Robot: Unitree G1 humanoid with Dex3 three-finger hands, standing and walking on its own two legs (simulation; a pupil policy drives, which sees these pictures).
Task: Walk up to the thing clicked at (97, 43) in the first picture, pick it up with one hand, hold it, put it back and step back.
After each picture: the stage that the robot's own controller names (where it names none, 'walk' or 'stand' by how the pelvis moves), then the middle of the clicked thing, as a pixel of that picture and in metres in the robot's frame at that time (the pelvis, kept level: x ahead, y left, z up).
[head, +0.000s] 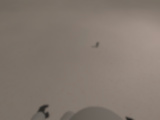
stand; (97, 44) +1.57 -0.21 -0.72
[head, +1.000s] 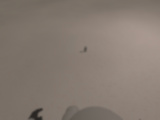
walk; (85, 49) +1.46 +0.15 -0.70
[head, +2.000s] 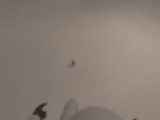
walk; (73, 63) +0.95 +0.30 -0.71
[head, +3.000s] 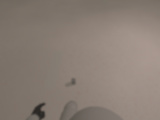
walk; (73, 81) +0.57 +0.22 -0.71
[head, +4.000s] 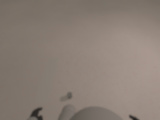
stand; (69, 95) +0.35 +0.18 -0.70
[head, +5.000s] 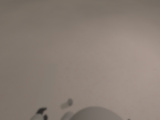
stand; (70, 102) +0.30 +0.19 -0.72
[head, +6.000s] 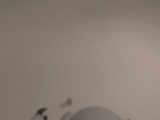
stand; (69, 101) +0.31 +0.20 -0.73
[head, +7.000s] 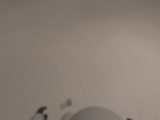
stand; (69, 102) +0.30 +0.20 -0.73
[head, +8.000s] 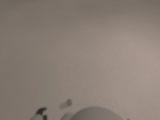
stand; (69, 102) +0.29 +0.20 -0.73
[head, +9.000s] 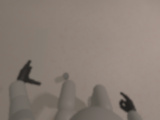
go down; (66, 76) +0.35 +0.19 -0.50
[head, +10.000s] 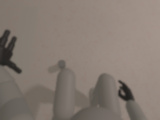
go down; (62, 64) +0.38 +0.22 -0.32
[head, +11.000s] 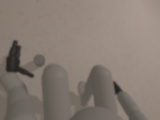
close in; (39, 61) +0.36 +0.26 -0.23
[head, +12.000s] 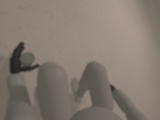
close; (27, 60) +0.36 +0.26 -0.21
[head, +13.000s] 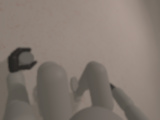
lift; (26, 59) +0.35 +0.27 -0.22
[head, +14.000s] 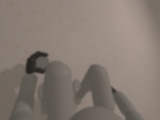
lift; (41, 63) +0.33 +0.23 -0.19
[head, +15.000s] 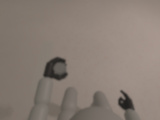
lift; (61, 71) +0.31 +0.18 +0.01
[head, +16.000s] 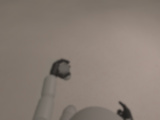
hold; (65, 72) +0.33 +0.16 +0.02
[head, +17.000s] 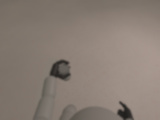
hold; (65, 72) +0.32 +0.17 +0.01
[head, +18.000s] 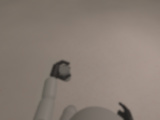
hold; (65, 73) +0.32 +0.16 +0.02
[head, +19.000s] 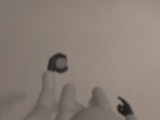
crouch; (62, 65) +0.37 +0.18 -0.06
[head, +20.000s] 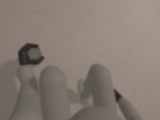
lower; (36, 56) +0.39 +0.26 -0.19
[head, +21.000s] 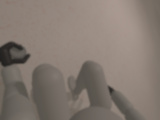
lower; (19, 54) +0.40 +0.28 -0.22
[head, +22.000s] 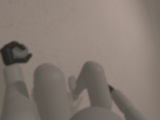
lower; (21, 54) +0.39 +0.28 -0.23
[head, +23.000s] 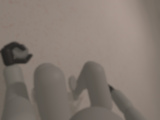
lower; (21, 54) +0.39 +0.28 -0.22
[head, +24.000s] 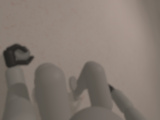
loosen; (23, 56) +0.38 +0.27 -0.22
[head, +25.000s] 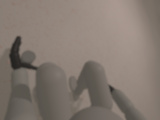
withdraw; (27, 58) +0.37 +0.25 -0.22
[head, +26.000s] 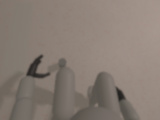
walk; (62, 63) +0.39 +0.21 -0.30
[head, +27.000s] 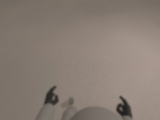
stand; (71, 101) +0.31 +0.15 -0.65
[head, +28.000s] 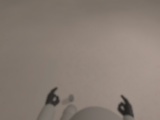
stand; (71, 98) +0.33 +0.17 -0.66
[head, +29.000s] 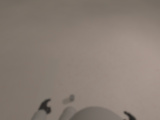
stand; (72, 98) +0.34 +0.15 -0.70
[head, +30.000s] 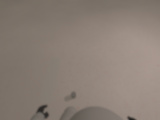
walk; (73, 95) +0.36 +0.15 -0.72
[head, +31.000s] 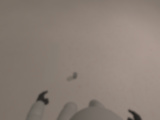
walk; (75, 75) +0.55 +0.13 -0.70
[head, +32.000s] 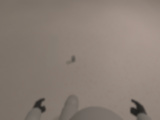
walk; (73, 58) +0.86 +0.26 -0.69
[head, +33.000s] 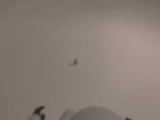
stand; (75, 61) +0.99 +0.20 -0.71
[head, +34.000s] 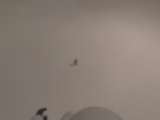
stand; (75, 62) +1.00 +0.21 -0.73
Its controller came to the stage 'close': yes
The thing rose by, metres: 0.71
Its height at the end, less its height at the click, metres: +0.00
